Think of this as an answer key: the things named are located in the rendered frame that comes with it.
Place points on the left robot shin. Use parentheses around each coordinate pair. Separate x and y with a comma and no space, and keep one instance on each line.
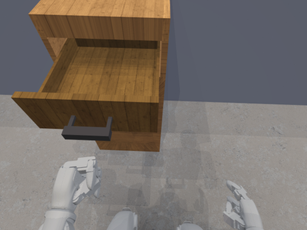
(126,209)

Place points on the drawer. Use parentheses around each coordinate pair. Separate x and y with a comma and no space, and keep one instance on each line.
(97,78)

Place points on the left robot thigh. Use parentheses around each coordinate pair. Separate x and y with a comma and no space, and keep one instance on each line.
(124,220)

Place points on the handle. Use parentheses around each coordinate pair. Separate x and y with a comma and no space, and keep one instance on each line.
(86,132)

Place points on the right robot hand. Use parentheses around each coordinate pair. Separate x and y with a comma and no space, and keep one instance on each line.
(246,214)

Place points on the cabinet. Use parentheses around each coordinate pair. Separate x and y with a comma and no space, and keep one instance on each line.
(57,20)

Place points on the left robot hand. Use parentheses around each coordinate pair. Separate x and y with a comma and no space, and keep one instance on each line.
(83,173)

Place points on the left robot forearm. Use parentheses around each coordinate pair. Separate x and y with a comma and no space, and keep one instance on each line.
(59,219)

